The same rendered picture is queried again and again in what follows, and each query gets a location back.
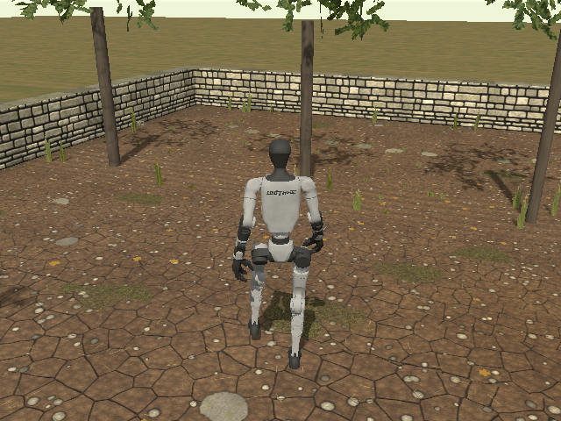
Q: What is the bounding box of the robot right upper arm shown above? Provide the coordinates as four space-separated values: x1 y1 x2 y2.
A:
298 176 321 224

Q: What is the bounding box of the robot right forearm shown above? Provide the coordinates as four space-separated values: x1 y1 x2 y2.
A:
311 211 323 240

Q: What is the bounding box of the robot left forearm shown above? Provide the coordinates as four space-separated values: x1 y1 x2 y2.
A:
233 215 251 260

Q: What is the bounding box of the robot right hand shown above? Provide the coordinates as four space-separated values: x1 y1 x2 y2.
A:
302 235 323 254

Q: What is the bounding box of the robot left upper arm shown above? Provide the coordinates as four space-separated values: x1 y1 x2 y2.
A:
242 177 262 228

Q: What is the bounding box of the robot left hand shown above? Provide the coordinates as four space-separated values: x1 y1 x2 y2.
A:
232 259 253 282

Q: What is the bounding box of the left robot foot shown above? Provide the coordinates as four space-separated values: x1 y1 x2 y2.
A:
248 319 260 336

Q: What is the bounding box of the robot torso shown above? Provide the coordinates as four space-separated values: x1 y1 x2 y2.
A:
260 173 301 263

